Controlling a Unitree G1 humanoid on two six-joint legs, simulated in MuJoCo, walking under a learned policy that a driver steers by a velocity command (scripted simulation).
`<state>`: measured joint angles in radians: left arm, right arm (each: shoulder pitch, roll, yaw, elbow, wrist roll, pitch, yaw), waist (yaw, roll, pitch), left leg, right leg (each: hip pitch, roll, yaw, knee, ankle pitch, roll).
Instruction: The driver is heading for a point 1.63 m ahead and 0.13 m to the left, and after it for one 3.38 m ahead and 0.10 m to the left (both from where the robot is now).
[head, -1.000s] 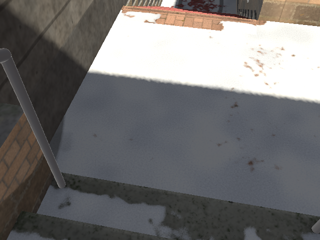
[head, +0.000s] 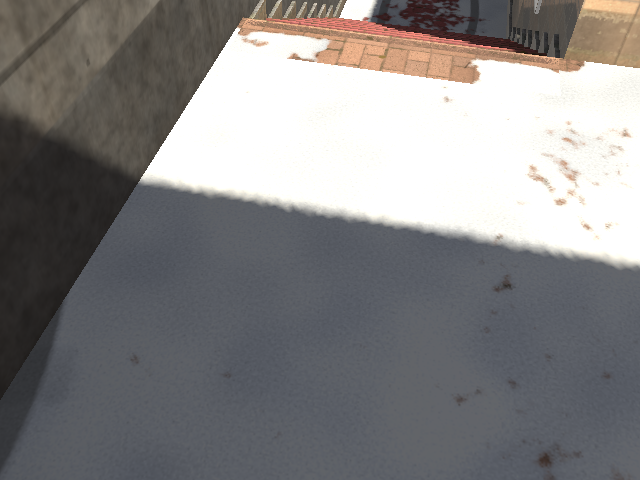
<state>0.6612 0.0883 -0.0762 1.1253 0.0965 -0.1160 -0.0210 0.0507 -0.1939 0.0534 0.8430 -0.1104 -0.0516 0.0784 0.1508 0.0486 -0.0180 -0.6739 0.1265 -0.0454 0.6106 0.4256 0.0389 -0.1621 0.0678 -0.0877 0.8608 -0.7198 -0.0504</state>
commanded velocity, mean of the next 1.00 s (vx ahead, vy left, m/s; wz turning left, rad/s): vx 0.50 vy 0.00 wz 0.00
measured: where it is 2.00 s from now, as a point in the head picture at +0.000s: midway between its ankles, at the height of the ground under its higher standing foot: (373, 285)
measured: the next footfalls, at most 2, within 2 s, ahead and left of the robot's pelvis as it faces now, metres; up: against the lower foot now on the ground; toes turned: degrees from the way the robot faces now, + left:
left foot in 0.12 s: +0.23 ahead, +0.14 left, -0.16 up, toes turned +6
right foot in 0.66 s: +0.60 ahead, -0.12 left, -0.32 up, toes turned -2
